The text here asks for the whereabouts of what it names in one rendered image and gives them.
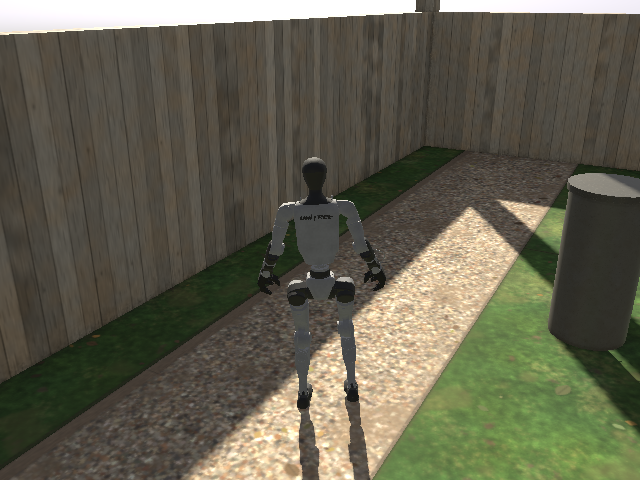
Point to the right robot hand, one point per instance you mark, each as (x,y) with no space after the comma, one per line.
(381,277)

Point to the robot right forearm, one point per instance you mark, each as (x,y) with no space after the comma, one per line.
(370,259)

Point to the left robot upper arm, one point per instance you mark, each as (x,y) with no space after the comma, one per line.
(285,212)

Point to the left robot thigh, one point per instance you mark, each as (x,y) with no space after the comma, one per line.
(297,297)

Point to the robot left forearm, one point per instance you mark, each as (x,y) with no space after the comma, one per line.
(268,263)

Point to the left robot hand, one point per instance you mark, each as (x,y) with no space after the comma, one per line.
(262,281)

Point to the left robot shin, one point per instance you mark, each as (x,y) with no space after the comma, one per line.
(302,362)

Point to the right robot upper arm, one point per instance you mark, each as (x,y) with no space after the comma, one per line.
(348,209)

